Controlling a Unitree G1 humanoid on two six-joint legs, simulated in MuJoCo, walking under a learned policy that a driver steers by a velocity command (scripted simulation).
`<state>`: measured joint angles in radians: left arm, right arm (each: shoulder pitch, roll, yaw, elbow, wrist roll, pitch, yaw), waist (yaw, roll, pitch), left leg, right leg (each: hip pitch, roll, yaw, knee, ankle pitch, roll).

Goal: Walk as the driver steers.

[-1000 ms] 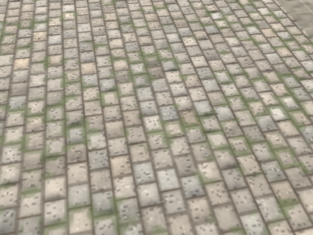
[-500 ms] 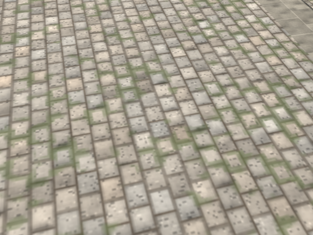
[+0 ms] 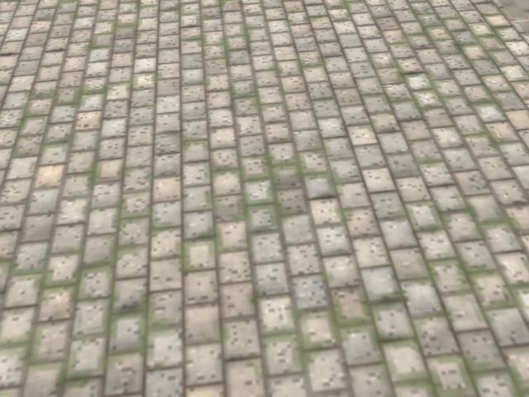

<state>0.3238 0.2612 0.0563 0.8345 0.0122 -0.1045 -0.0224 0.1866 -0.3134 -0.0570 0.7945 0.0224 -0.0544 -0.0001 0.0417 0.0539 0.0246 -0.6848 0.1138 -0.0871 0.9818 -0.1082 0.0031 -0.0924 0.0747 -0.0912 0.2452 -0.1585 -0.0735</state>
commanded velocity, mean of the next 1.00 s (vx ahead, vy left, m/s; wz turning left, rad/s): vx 0.50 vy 0.00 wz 0.35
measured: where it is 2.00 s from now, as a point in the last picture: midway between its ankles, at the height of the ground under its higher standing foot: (190, 220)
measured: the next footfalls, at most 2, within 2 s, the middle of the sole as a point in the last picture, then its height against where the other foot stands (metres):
left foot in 0.28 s outside the picture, level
right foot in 0.78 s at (281, 337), level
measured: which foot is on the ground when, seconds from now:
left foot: up 0.00-0.26, down 0.28-0.80, up 0.82-1.00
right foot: down 0.00-0.30, up 0.32-0.76, down 0.78-1.00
